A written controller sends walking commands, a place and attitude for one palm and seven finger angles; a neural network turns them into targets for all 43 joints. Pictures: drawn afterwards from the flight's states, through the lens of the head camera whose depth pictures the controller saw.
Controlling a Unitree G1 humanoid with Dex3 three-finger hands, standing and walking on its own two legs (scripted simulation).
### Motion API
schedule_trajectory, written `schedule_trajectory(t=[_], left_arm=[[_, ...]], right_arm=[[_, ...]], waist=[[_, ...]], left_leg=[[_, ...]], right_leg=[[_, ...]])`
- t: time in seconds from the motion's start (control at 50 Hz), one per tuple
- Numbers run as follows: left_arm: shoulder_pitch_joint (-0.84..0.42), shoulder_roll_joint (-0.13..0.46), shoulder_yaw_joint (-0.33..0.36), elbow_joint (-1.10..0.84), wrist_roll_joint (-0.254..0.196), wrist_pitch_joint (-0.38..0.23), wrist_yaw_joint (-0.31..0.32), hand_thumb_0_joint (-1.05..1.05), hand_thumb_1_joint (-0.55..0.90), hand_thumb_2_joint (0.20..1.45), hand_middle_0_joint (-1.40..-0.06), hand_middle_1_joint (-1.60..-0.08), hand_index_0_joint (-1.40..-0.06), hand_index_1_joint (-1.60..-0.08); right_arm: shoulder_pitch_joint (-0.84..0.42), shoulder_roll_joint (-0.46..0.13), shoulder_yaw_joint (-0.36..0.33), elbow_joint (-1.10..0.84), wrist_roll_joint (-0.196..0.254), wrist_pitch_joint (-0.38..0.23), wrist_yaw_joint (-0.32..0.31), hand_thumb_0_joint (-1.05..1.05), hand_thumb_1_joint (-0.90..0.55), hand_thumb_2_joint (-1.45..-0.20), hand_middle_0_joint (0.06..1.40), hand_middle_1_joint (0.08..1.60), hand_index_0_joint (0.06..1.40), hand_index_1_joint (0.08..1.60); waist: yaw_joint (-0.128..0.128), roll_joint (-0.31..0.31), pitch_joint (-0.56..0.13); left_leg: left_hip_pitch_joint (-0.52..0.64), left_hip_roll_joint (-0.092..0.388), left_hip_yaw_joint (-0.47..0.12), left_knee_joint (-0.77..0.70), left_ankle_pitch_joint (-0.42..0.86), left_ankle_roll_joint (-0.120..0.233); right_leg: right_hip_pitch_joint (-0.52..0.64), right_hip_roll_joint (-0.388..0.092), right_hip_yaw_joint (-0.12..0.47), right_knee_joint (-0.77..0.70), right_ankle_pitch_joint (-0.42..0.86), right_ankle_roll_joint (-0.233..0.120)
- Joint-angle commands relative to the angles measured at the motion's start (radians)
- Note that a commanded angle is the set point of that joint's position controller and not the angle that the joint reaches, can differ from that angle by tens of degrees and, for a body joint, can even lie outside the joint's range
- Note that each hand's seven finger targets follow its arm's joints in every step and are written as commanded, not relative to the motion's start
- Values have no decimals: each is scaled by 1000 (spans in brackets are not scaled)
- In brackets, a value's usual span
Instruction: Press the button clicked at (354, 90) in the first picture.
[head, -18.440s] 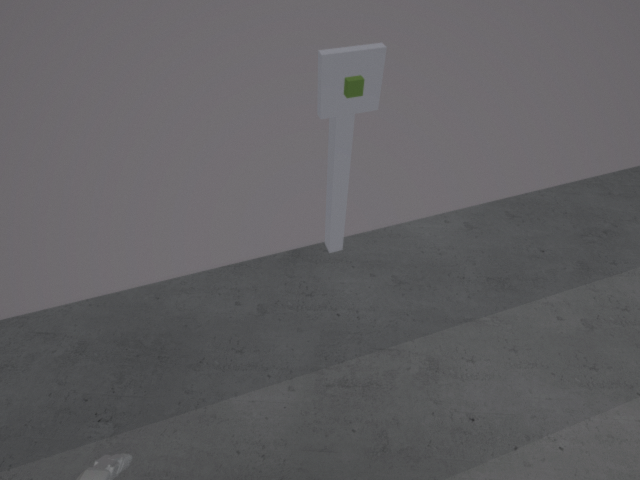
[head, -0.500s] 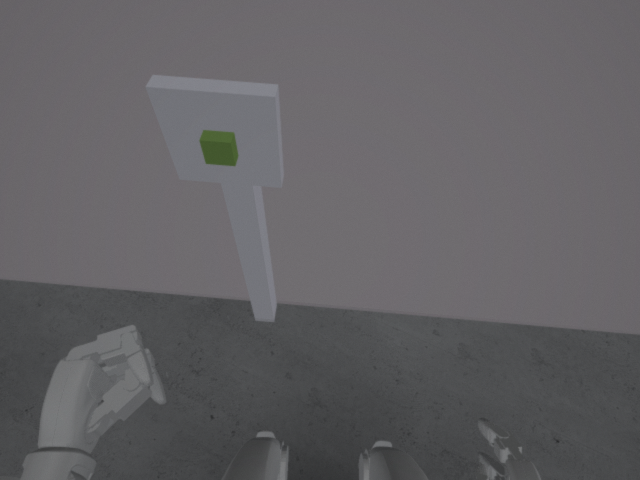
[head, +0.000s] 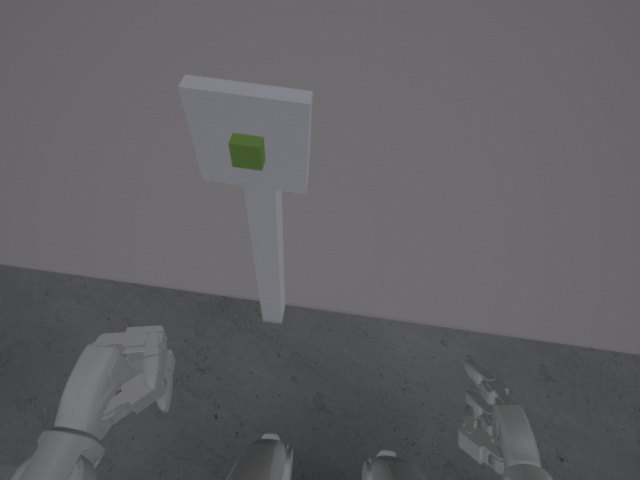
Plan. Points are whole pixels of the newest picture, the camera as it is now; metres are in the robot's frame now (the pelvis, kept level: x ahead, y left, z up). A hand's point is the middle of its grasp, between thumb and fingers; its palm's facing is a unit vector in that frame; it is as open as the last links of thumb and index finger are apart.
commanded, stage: raise the hand and make a fist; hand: left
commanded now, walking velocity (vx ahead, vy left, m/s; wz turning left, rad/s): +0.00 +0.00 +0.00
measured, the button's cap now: (248, 150) +0.56 +0.16 +0.06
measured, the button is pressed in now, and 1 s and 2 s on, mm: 0 0 0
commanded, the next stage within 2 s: aim a knuckle at the button in 0.60 s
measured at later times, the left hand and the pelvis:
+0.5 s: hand (163, 360) +0.23 +0.19 +0.05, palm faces -0.04 -1.00 -0.06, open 3.1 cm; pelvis +0.01 -0.02 +0.01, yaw +0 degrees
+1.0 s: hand (203, 330) +0.27 +0.16 +0.05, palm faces -0.11 -0.99 -0.04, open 3.1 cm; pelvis +0.00 -0.03 +0.00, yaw +0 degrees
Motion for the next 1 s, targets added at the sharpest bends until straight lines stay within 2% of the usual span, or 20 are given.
schedule_trajectory(t=[0.0,0.06,0.12,0.22,0.3,0.32,0.4,0.44,0.48,0.56,0.6,0.64,0.68,0.74,0.8,0.84,0.88,0.9,0.96,0.98], left_arm=[[-42,133,134,-282,-64,-100,7,0,900,900,-1300,-1500,-1300,-1500],[-47,115,124,-230,-64,-103,12,0,900,900,-1300,-1500,-1300,-1500],[-50,104,103,-150,-51,-81,-10,0,900,900,-1300,-1500,-1300,-1500],[-50,143,135,-158,-69,-51,-47,0,900,900,-1300,-1500,-1300,-1500],[-45,152,163,-211,-89,-84,-25,0,900,900,-1300,-1500,-1300,-1500],[-43,146,161,-207,-85,-94,-12,0,900,900,-1300,-1500,-1300,-1500],[-54,120,132,-138,-67,-113,8,0,900,900,-1300,-1500,-1300,-1500],[-60,124,124,-109,-64,-107,-3,0,900,900,-1300,-1500,-1300,-1500],[-54,129,124,-115,-63,-105,-17,0,900,900,-1300,-1500,-1300,-1500],[-74,152,138,-172,-75,-110,-30,0,900,900,-1300,-1500,-1300,-1500],[-71,151,144,-184,-80,-120,-21,0,900,900,-1300,-1500,-1300,-1500],[-80,159,156,-157,-83,-125,-14,0,900,900,-1300,-1500,-1300,-1500],[-80,139,146,-138,-82,-129,-14,0,900,900,-1300,-1500,-1300,-1500],[-178,138,126,-71,-75,-125,-23,0,900,900,-1300,-1500,-1300,-1500],[-271,129,93,-62,-67,-124,-39,0,900,900,-1300,-1500,-1300,-1500],[-312,149,100,-54,-68,-120,-42,0,900,900,-1300,-1500,-1300,-1500],[-331,163,115,-72,-65,-121,-36,0,900,900,-1300,-1500,-1300,-1500],[-337,141,93,-75,-64,-117,-32,0,900,900,-1300,-1500,-1300,-1500],[-412,183,131,-11,-50,-98,-2,0,900,900,-1300,-1500,-1300,-1500],[-414,171,131,19,-48,-91,6,0,900,900,-1300,-1500,-1300,-1500]], right_arm=[[8,-150,-77,-124,0,-51,-18,0,-900,-900,200,300,200,300],[3,-150,-74,-107,-4,-50,-14,0,-900,-900,200,300,200,300],[9,-164,-79,-97,1,-48,-14,0,-900,-900,200,300,200,300],[8,-171,-82,-118,9,-52,-18,0,-900,-900,200,300,200,300],[5,-159,-82,-113,6,-59,-18,0,-900,-900,200,300,200,300],[5,-156,-82,-108,6,-59,-17,0,-900,-900,200,300,200,300],[3,-160,-80,-99,4,-53,-13,0,-900,-900,200,300,200,300],[4,-165,-80,-104,3,-50,-14,0,-900,-900,200,300,200,300],[6,-168,-83,-110,8,-49,-17,0,-900,-900,200,300,200,300],[5,-163,-79,-115,7,-51,-20,0,-900,-900,200,300,200,300],[4,-156,-79,-109,7,-54,-21,0,-900,-900,200,300,200,300],[2,-153,-77,-99,3,-52,-23,0,-900,-900,200,300,200,300],[1,-153,-77,-96,5,-50,-23,0,-900,-900,200,300,200,300],[6,-164,-69,-78,2,-48,-25,0,-900,-900,200,300,200,300],[10,-171,-68,-79,5,-57,-29,0,-900,-900,200,300,200,300],[13,-176,-67,-74,4,-60,-32,0,-900,-900,200,300,200,300],[15,-173,-68,-73,5,-64,-32,0,-900,-900,200,300,200,300],[14,-169,-65,-74,6,-65,-30,0,-900,-900,200,300,200,300],[17,-174,-62,-58,2,-54,-28,0,-900,-900,200,300,200,300],[19,-171,-63,-55,2,-49,-25,0,-900,-900,200,300,200,300]], waist=[[4,94,-258],[-6,99,-219],[-26,54,-186],[-7,56,-235],[6,64,-257],[4,81,-238],[-14,63,-157],[-23,30,-156],[-18,29,-185],[-10,62,-228],[-11,78,-221],[-15,27,-203],[-19,28,-187],[-45,17,-143],[-52,41,-174],[-49,26,-211],[-31,63,-271],[-31,75,-275],[-33,47,-264],[-31,40,-259]], left_leg=[[299,13,-87,-230,350,-68],[264,10,-85,-221,349,-66],[228,11,-81,-221,287,-58],[244,3,-69,-239,303,-49],[257,1,-58,-231,339,-48],[256,2,-58,-233,330,-50],[198,0,-56,-230,232,-46],[173,-2,-52,-221,207,-38],[185,-3,-45,-220,217,-35],[205,-6,-38,-213,262,-33],[210,-6,-35,-209,264,-32],[180,-5,-39,-196,256,-31],[168,-6,-37,-193,237,-32],[126,-4,-39,-171,201,-29],[132,-4,-37,-164,179,-26],[137,-2,-39,-157,196,-24],[171,-2,-38,-166,236,-25],[179,-4,-36,-172,245,-26],[150,-1,-36,-164,255,-26],[144,-2,-33,-169,248,-27]], right_leg=[[92,41,8,-120,209,-32],[79,41,5,-114,211,-31],[62,39,5,-131,180,-24],[126,35,17,-153,198,-26],[150,35,24,-150,230,-26],[135,34,22,-148,219,-27],[90,32,26,-157,142,-25],[96,33,36,-163,123,-23],[117,28,45,-171,137,-21],[158,27,56,-169,186,-23],[153,26,61,-174,190,-21],[156,31,63,-171,183,-21],[140,27,65,-173,166,-17],[101,29,74,-172,123,-17],[83,21,85,-173,100,-15],[100,24,89,-163,116,-16],[127,20,87,-153,164,-18],[131,20,82,-152,176,-18],[129,21,84,-142,194,-16],[132,20,83,-145,190,-15]])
